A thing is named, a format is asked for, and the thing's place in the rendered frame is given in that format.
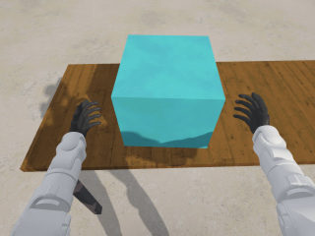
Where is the robot left upper arm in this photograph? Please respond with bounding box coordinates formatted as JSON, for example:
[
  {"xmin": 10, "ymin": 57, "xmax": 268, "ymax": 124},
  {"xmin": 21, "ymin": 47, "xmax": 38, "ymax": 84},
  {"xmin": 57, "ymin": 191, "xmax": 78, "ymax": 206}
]
[{"xmin": 15, "ymin": 208, "xmax": 72, "ymax": 236}]

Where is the table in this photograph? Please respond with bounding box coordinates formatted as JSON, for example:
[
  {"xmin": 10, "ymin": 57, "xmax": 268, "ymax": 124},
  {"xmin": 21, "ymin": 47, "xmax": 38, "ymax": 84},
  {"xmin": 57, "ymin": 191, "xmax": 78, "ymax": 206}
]
[{"xmin": 20, "ymin": 60, "xmax": 315, "ymax": 214}]

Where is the robot right forearm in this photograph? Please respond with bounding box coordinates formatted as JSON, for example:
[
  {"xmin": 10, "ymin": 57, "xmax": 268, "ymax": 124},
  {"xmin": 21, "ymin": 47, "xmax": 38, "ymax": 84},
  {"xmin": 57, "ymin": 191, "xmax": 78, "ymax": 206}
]
[{"xmin": 252, "ymin": 125, "xmax": 315, "ymax": 204}]

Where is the left robot hand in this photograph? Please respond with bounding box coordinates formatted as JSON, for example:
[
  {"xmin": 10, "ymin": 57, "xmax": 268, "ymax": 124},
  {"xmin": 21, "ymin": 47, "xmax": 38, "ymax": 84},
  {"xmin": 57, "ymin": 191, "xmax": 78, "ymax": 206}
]
[{"xmin": 69, "ymin": 99, "xmax": 101, "ymax": 138}]

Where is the carton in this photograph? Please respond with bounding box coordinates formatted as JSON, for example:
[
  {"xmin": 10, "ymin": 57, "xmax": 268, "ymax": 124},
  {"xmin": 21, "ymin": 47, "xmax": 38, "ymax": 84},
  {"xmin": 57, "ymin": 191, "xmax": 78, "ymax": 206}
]
[{"xmin": 111, "ymin": 34, "xmax": 225, "ymax": 148}]

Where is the robot left forearm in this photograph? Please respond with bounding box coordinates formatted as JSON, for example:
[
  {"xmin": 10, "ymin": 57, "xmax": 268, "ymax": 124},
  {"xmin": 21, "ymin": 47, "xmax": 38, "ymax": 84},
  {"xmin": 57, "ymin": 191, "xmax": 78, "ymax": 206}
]
[{"xmin": 10, "ymin": 132, "xmax": 87, "ymax": 236}]

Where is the right robot hand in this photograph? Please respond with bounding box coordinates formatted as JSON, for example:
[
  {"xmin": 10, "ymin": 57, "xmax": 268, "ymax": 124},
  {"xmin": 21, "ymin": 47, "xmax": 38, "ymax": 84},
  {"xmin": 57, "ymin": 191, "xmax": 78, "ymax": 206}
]
[{"xmin": 233, "ymin": 92, "xmax": 270, "ymax": 135}]

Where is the robot right upper arm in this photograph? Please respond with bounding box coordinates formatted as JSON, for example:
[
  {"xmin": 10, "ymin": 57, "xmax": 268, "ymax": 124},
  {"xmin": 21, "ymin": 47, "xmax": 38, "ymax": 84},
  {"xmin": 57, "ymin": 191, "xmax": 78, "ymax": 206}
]
[{"xmin": 276, "ymin": 196, "xmax": 315, "ymax": 236}]

